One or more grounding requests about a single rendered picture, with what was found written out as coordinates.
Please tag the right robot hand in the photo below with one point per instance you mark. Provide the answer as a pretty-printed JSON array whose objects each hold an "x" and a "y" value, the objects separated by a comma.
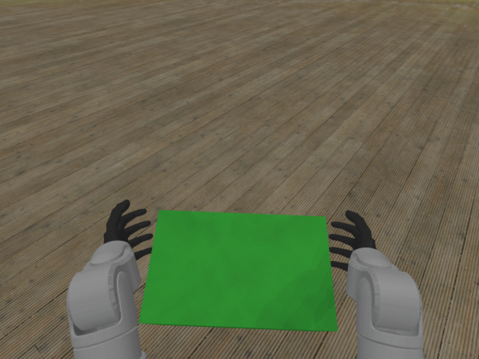
[{"x": 361, "y": 232}]

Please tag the right robot forearm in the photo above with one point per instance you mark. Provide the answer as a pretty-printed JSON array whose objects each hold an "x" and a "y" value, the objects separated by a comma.
[{"x": 389, "y": 318}]

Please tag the left robot hand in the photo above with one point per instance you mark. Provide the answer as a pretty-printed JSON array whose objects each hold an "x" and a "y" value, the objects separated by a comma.
[{"x": 116, "y": 223}]

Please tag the carton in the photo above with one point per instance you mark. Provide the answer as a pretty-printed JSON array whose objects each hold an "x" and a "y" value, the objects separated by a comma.
[{"x": 240, "y": 270}]

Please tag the left robot forearm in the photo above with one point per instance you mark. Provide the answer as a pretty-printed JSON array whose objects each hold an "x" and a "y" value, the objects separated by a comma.
[{"x": 101, "y": 308}]

